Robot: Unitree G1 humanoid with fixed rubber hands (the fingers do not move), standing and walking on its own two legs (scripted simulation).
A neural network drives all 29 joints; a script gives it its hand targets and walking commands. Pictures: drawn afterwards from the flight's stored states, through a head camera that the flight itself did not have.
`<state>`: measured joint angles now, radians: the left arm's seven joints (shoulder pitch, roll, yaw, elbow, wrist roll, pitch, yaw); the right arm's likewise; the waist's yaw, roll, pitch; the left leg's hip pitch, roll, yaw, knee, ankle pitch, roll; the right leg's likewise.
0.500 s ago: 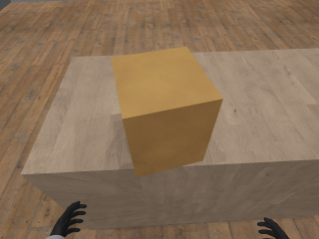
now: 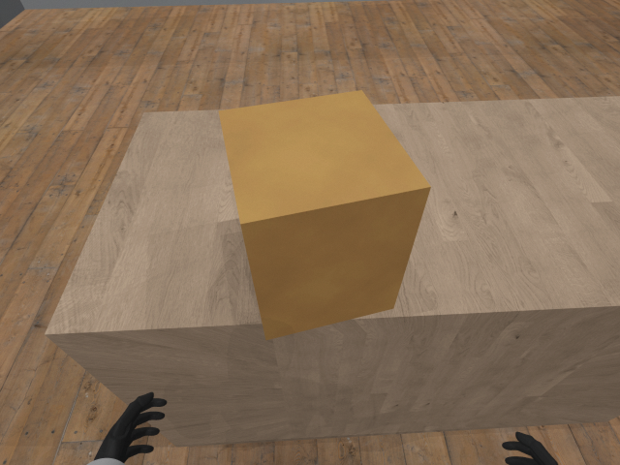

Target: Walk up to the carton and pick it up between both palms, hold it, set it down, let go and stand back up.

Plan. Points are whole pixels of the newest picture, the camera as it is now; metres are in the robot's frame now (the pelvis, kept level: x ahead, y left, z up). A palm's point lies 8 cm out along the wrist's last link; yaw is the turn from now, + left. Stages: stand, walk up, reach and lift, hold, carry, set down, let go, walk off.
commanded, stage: stand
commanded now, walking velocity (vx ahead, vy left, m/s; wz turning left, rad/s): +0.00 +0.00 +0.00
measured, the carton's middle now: (313, 217) +0.43 +0.02 +0.09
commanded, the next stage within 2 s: none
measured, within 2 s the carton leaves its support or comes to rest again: neither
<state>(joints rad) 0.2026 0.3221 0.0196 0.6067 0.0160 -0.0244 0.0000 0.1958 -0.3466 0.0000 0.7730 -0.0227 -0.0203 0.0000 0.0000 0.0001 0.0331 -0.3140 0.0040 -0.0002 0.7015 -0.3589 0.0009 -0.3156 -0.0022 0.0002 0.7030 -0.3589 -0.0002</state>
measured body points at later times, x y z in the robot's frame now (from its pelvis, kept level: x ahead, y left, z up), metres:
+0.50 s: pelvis -0.01 +0.01 +0.00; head +0.00 +0.01 +0.45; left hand +0.14 +0.28 -0.08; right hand +0.11 -0.28 -0.10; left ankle +0.01 +0.12 -0.72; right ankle +0.01 -0.12 -0.72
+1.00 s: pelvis -0.01 +0.01 +0.00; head +0.00 +0.01 +0.45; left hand +0.15 +0.29 -0.08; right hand +0.11 -0.28 -0.10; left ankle +0.01 +0.12 -0.72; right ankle +0.01 -0.12 -0.72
